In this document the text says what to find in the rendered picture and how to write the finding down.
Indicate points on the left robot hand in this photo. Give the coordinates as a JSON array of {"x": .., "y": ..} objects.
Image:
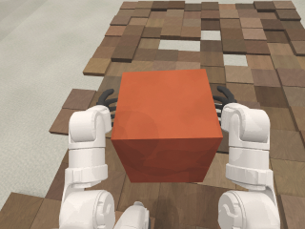
[{"x": 103, "y": 102}]

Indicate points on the robot left forearm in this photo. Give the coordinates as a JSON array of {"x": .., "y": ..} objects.
[{"x": 87, "y": 142}]

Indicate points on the right robot hand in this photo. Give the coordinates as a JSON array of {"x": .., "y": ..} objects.
[{"x": 224, "y": 100}]

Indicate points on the robot right forearm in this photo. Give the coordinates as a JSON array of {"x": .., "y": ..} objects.
[{"x": 249, "y": 137}]

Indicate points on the robot right upper arm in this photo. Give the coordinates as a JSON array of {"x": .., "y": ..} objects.
[{"x": 247, "y": 210}]

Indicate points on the left robot shin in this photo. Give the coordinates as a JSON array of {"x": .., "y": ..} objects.
[{"x": 138, "y": 203}]

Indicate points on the robot left upper arm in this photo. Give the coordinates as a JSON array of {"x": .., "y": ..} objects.
[{"x": 90, "y": 209}]

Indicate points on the carton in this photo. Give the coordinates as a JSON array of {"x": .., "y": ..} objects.
[{"x": 166, "y": 127}]

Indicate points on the robot left thigh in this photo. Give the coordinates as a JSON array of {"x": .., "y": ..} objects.
[{"x": 135, "y": 217}]

